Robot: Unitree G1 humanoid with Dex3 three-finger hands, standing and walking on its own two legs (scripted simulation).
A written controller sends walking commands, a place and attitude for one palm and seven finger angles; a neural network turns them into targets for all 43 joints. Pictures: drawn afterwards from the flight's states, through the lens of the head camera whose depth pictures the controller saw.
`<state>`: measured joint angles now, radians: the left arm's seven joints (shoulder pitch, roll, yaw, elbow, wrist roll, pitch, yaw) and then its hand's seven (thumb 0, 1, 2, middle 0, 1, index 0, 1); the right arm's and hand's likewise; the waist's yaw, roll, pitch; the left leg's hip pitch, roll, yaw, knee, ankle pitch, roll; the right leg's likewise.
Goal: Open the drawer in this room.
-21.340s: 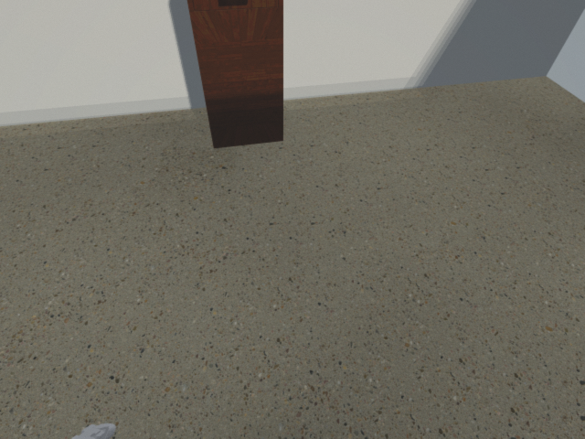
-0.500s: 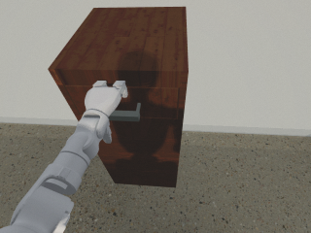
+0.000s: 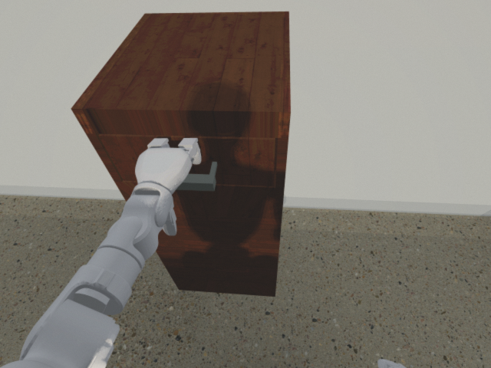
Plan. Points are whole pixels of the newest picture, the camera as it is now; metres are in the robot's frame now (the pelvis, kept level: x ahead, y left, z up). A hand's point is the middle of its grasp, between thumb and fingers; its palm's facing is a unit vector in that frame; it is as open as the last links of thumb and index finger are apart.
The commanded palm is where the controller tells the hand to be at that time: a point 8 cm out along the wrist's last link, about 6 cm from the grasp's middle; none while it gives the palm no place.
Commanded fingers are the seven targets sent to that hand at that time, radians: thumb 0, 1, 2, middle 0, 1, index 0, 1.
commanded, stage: lower the fingers behind the handle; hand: left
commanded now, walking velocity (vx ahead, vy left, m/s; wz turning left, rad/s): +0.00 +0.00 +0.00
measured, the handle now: (187, 173) +0.48 +0.15 +0.02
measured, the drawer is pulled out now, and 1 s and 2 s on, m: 0.00 0.00 0.00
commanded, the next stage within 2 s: close the thumb around the handle in 1.30 s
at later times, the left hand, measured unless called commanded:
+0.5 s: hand (177, 194) +0.42 +0.16 +0.03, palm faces -0.04 -0.05 -1.00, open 13.8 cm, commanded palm +0.40 +0.17 +0.09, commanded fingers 0.00 -0.50 0.30 -0.30 -1.20 -0.30 -1.20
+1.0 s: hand (182, 198) +0.43 +0.16 +0.00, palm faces -0.03 -0.05 -1.00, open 13.8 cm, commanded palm +0.41 +0.17 +0.06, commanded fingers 0.00 -0.50 0.30 -0.30 -1.20 -0.30 -1.20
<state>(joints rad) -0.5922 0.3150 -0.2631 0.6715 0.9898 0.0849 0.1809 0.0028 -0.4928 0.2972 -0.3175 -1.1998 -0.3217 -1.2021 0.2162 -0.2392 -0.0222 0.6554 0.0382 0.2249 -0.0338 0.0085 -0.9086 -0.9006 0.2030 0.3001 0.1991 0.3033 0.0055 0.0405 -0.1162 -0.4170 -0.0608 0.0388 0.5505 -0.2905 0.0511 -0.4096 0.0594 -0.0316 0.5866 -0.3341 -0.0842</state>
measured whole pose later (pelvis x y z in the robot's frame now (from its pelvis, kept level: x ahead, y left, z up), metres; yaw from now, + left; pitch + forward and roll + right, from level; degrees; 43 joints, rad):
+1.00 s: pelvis +0.00 +0.00 -0.02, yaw +0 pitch +16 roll +1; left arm -0.65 0.29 -0.19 0.90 1.05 0.04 0.37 0.00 -0.49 0.30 -0.32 -1.21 -0.32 -1.20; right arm 0.28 -0.23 -0.04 0.67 0.02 0.20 -0.04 0.01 -0.91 -0.90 0.20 0.30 0.20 0.30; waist -0.06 0.03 -0.16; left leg -0.62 -0.04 0.04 0.70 -0.35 0.05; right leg -0.60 0.07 -0.04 0.70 -0.37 -0.08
